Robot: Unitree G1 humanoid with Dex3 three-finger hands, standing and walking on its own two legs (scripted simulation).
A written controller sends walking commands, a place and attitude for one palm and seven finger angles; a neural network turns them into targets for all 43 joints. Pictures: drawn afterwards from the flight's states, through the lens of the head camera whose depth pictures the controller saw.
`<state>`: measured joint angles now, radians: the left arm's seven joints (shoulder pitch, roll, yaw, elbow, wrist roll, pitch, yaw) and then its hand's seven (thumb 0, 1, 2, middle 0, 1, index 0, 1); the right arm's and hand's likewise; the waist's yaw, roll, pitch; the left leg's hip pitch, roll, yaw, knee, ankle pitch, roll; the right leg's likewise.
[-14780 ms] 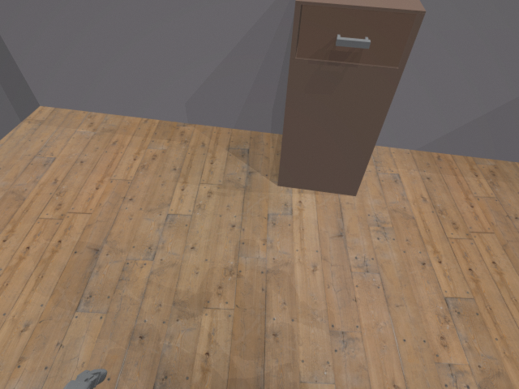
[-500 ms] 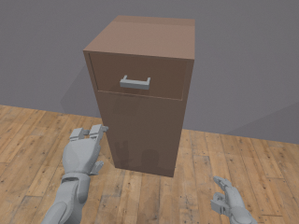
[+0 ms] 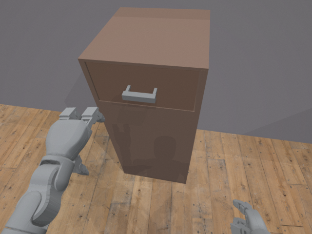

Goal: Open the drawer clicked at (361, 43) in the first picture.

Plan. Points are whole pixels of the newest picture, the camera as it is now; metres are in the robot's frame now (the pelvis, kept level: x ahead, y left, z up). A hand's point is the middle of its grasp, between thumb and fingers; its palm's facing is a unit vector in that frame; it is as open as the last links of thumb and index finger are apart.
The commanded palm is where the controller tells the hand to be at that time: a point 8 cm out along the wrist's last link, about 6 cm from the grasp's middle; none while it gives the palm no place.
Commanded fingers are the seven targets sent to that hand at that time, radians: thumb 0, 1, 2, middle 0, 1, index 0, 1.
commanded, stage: raise the hand with hooked fingers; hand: left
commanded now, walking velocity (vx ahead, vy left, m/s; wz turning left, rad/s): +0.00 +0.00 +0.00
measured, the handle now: (140, 93) +0.53 +0.14 +0.04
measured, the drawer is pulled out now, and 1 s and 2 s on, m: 0.00 0.00 0.00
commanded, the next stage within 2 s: move the hooked fingers above the handle in 0.66 s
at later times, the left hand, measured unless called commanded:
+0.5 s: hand (84, 129) +0.30 +0.22 +0.13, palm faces -0.01 -0.09 -1.00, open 13.9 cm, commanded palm +0.27 +0.23 +0.20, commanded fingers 0.00 -0.50 0.30 -0.30 -1.20 -0.30 -1.20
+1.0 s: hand (99, 130) +0.31 +0.18 +0.12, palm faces +0.04 -0.08 -1.00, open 13.8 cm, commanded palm +0.29 +0.21 +0.19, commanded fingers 0.00 -0.50 0.30 -0.30 -1.20 -0.30 -1.20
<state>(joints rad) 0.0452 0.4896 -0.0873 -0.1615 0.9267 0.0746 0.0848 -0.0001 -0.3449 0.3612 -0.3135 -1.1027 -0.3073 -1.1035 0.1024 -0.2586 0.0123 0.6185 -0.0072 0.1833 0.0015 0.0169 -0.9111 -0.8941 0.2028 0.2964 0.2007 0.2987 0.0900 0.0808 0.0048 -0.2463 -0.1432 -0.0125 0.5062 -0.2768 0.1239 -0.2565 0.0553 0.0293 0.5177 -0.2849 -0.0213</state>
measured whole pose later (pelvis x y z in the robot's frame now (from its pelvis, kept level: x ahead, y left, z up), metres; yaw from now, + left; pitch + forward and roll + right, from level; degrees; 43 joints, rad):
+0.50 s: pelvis +0.00 -0.01 +0.01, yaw +0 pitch +1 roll -1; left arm -0.12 0.57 -0.03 -0.11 0.83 0.01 -0.15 0.00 -0.49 0.30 -0.32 -1.20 -0.31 -1.20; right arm 0.11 -0.26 0.03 0.58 0.01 0.22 0.02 0.01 -0.91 -0.89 0.20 0.30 0.20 0.30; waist 0.07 0.08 0.01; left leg -0.22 -0.13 -0.03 0.42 -0.23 0.12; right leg -0.22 0.06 0.02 0.43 -0.23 -0.04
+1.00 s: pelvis -0.02 -0.02 +0.00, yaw +1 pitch +0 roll +0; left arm -0.26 0.52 -0.14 0.05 0.89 -0.05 -0.05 0.00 -0.49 0.30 -0.33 -1.20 -0.32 -1.20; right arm 0.11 -0.25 0.03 0.62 0.03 0.19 -0.01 0.01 -0.91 -0.89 0.20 0.30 0.20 0.30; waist 0.07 0.07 0.02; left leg -0.24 -0.14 -0.03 0.44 -0.21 0.11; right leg -0.25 0.06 0.01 0.47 -0.23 -0.04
